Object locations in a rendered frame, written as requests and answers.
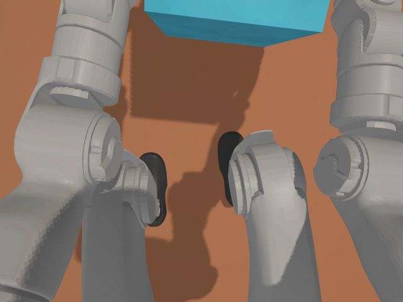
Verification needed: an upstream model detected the carton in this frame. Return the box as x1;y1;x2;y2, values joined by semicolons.
144;0;330;47

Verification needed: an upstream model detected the robot right forearm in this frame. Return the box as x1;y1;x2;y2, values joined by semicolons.
329;0;403;142

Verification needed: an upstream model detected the right robot shin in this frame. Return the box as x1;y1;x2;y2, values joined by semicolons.
230;130;307;195

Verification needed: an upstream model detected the robot left forearm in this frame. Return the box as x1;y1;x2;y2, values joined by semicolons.
14;0;138;163

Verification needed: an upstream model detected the right robot foot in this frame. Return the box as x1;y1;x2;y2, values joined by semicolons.
218;131;243;206

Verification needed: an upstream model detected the robot left upper arm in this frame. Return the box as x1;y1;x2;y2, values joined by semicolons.
0;103;123;302

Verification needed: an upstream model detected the robot right upper arm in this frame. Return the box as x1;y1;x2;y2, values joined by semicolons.
313;134;403;302

